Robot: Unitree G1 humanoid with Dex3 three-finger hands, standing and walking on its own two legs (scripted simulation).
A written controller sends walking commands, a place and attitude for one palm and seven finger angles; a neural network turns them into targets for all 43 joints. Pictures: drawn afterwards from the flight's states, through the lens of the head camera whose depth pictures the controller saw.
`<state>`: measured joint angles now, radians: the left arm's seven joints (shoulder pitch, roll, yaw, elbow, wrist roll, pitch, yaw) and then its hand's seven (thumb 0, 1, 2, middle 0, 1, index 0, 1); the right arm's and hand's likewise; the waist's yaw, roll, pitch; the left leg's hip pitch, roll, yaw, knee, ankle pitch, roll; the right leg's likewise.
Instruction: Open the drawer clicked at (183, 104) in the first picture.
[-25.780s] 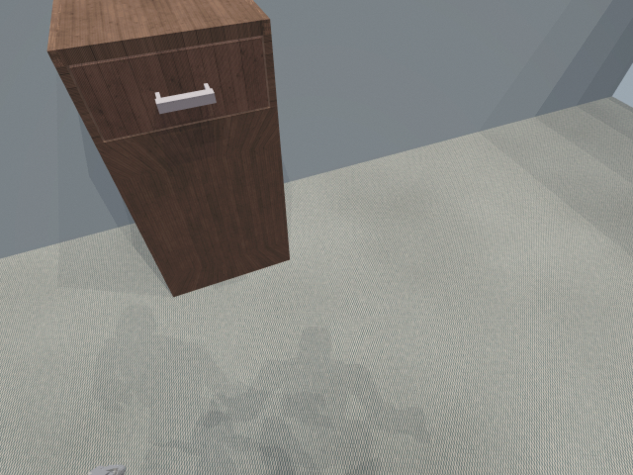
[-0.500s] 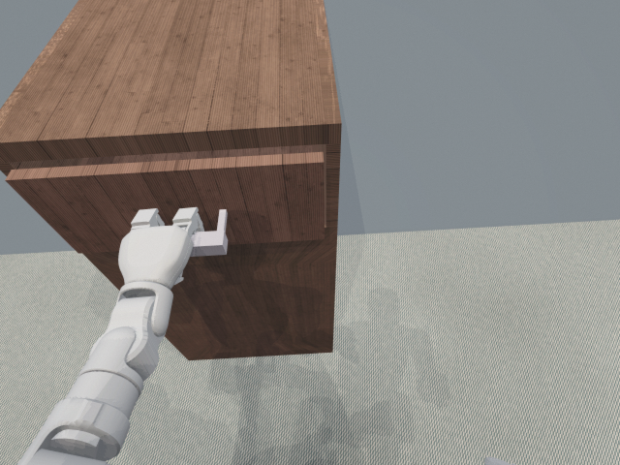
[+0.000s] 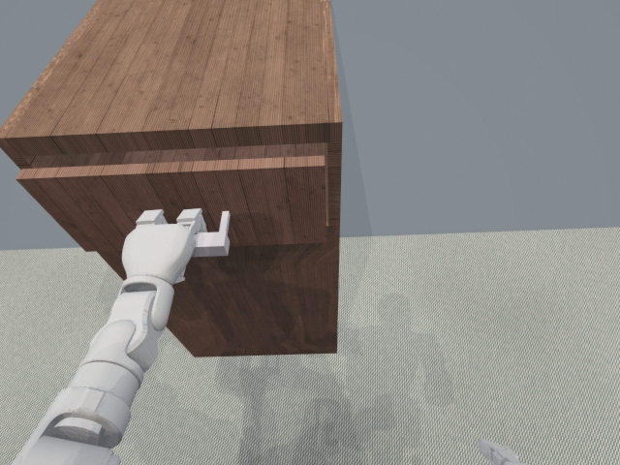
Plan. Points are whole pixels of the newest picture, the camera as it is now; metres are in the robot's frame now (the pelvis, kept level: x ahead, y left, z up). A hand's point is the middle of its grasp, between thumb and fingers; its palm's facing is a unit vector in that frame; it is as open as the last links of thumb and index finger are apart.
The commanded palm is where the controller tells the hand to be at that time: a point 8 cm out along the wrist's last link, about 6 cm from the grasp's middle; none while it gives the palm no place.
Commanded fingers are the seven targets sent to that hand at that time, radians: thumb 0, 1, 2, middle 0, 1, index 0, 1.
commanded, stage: pull the drawer open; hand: left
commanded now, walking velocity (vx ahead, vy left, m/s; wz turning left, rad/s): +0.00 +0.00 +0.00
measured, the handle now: (184, 232) +0.43 +0.21 +0.03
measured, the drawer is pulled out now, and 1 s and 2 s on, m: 0.04 0.16 0.29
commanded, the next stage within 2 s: open the thumb to release the handle in 1.58 s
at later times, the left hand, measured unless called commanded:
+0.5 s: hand (160, 340) +0.27 +0.21 +0.01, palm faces +0.01 -0.07 -1.00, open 5.7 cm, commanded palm +0.25 +0.22 +0.07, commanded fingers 0.00 0.90 0.90 -0.40 -1.35 -0.40 -1.35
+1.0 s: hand (157, 353) +0.25 +0.21 +0.01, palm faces -0.02 -0.09 -1.00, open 5.9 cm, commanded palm +0.20 +0.21 +0.07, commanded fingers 0.00 0.90 0.90 -0.40 -1.35 -0.40 -1.35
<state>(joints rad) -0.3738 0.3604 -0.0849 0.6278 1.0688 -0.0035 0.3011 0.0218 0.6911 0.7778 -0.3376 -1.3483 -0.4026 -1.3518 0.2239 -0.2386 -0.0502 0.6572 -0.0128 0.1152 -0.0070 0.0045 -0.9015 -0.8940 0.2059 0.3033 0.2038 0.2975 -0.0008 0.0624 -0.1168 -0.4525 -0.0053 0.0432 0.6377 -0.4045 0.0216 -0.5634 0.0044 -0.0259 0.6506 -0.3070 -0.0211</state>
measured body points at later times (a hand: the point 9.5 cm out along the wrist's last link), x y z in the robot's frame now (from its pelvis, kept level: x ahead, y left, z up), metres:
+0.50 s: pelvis +0.00 +0.00 +0.00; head +0.04 -0.02 +0.45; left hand +0.26 +0.21 +0.06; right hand +0.20 -0.23 -0.11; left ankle -0.06 +0.10 -0.72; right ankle +0.00 -0.11 -0.72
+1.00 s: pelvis -0.01 -0.01 +0.00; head +0.02 -0.04 +0.45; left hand +0.25 +0.21 +0.06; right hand +0.15 -0.25 -0.11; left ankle -0.06 +0.10 -0.72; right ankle +0.00 -0.11 -0.72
